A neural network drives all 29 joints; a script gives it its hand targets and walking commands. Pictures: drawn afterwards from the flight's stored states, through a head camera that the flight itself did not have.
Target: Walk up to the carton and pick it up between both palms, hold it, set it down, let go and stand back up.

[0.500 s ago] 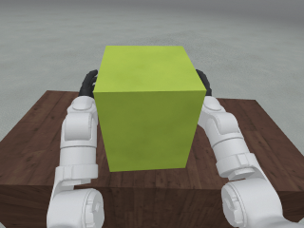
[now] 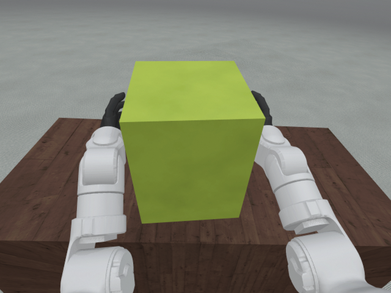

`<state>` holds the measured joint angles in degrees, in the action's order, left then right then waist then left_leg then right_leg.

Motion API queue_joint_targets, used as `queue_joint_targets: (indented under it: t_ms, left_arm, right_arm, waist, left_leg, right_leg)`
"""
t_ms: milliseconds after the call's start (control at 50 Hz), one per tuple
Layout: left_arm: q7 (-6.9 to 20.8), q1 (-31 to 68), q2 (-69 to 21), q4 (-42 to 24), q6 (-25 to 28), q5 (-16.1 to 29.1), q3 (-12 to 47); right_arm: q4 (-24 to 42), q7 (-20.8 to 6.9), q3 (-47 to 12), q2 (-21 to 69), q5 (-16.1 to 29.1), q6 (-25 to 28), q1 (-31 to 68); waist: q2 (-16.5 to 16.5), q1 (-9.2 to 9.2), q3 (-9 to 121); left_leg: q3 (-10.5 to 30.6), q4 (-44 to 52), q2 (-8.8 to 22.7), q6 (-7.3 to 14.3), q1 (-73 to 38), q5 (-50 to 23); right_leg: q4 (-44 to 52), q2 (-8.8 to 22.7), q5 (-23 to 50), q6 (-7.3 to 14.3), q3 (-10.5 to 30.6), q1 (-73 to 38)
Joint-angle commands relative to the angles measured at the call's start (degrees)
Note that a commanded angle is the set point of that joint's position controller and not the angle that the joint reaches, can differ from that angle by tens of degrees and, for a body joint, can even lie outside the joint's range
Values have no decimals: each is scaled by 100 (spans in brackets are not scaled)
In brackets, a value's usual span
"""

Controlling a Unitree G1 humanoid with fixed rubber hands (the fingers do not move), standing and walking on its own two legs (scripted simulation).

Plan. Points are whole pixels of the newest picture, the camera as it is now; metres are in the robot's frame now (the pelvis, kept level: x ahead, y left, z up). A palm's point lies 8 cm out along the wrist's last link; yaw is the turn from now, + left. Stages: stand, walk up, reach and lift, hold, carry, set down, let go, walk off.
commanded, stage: hold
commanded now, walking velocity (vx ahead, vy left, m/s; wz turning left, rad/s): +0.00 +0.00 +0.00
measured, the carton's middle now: (188, 141) +0.37 +0.01 +0.20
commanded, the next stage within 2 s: none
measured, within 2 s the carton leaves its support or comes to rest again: neither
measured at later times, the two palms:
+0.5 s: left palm (111, 132) +0.36 +0.16 +0.22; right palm (260, 130) +0.36 -0.14 +0.23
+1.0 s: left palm (111, 132) +0.36 +0.16 +0.22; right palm (260, 129) +0.37 -0.14 +0.23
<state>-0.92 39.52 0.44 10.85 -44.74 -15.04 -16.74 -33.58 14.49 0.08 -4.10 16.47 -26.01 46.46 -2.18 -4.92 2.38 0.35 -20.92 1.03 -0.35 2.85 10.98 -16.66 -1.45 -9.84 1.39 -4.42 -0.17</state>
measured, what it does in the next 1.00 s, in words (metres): stands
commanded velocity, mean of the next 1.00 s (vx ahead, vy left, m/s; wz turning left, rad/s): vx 0.00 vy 0.00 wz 0.00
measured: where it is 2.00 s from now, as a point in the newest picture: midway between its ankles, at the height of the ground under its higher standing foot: outside the picture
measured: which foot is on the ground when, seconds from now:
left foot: down 0.00-1.00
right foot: down 0.00-1.00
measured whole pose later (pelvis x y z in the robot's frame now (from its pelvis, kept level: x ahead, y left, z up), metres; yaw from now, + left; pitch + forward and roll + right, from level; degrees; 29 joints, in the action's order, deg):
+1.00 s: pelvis +0.00 +0.00 +0.00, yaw +0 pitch -7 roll -1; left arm -0.9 40.6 0.8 12.7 -44.3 -14.8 -17.0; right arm -35.1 14.2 0.8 -4.0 15.8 -26.0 47.6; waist -2.2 -4.7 2.6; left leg 0.5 -20.7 1.0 -0.4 3.6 10.4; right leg -16.7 -1.5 -9.4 1.5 -4.4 0.6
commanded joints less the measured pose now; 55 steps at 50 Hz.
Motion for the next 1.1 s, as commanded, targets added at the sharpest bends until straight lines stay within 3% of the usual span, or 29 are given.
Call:
queue_joint_targets:
  t_ms: [0,400,520,740,960,1080]
  left_arm:
    - [826,4279,-3497,-718,365,920,2831]
    - [803,4341,-3507,-679,369,922,2834]
    - [791,4443,-3544,-697,422,991,2874]
    - [791,4493,-3508,-480,413,940,2757]
    - [794,4452,-3514,-598,441,961,2782]
    - [796,4514,-3548,-639,448,1006,2853]
  right_arm:
    - [1991,-542,-1974,3723,682,252,4717]
    - [1811,-572,-1870,3688,606,232,4653]
    - [2049,-560,-1956,3790,652,287,4872]
    - [1703,-608,-1793,3751,546,270,4843]
    - [1822,-567,-1894,3791,636,278,4810]
    - [1864,-566,-1872,3794,632,284,4828]
  waist:
    - [450,-12,2068]
    - [498,-64,2035]
    - [463,-21,2258]
    - [482,-5,2051]
    - [441,-45,2213]
    - [487,-72,2159]
  left_leg:
    - [73,119,-306,-143,-691,-1625]
    - [75,144,-286,-163,-711,-1517]
    - [79,83,-303,-129,-718,-1573]
    - [61,207,-282,-94,-582,-1257]
    - [84,106,-320,-119,-700,-1558]
    - [100,121,-308,-132,-671,-1476]
  right_leg:
    - [164,-203,1440,-457,197,-254]
    - [203,-212,1232,-430,179,-146]
    - [162,-215,1366,-465,193,-203]
    - [209,-183,986,-441,186,-96]
    - [164,-190,1433,-468,200,-220]
    - [181,-194,1261,-445,208,-131]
